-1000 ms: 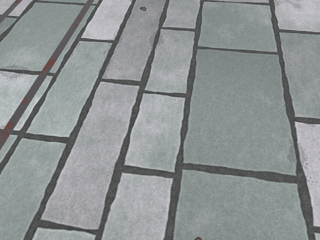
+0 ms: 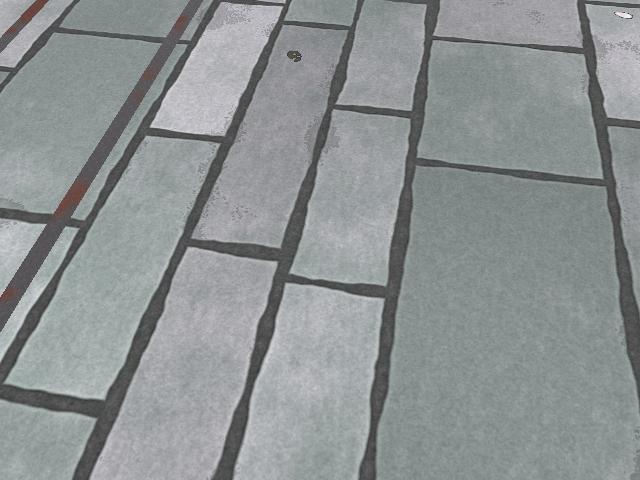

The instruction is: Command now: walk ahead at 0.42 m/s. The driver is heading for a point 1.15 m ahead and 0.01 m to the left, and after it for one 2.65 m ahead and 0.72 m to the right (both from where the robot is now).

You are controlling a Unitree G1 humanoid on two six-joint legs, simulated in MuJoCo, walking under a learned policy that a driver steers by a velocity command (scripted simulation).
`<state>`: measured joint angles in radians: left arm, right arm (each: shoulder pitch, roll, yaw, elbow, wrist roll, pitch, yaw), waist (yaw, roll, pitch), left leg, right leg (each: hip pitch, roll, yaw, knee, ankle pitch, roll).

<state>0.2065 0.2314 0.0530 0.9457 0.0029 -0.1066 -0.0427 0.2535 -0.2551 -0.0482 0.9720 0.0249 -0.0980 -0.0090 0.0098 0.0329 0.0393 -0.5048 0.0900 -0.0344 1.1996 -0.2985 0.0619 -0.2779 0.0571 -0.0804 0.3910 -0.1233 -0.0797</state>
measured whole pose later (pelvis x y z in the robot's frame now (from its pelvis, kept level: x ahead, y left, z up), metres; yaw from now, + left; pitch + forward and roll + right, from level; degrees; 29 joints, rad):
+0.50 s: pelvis +0.16 +0.04 +0.00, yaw -1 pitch +2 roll -1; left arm 0.20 0.25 0.05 1.02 -0.01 -0.01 0.03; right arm 0.14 -0.21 -0.04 0.96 0.00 -0.04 -0.01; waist 0.00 -0.02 0.01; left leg -0.38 -0.01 0.04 0.44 -0.10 0.05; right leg -0.40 -0.03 -0.01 0.93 -0.51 0.01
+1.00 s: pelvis +0.29 +0.01 +0.01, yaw -1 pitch +3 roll +2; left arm 0.48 0.18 0.04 1.09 0.00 -0.09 0.02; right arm 0.04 -0.26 -0.08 0.93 0.02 -0.07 0.01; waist 0.09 0.03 -0.03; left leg -0.65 0.08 0.00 0.68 0.02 0.02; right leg 0.02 -0.03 -0.04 0.19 -0.25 -0.02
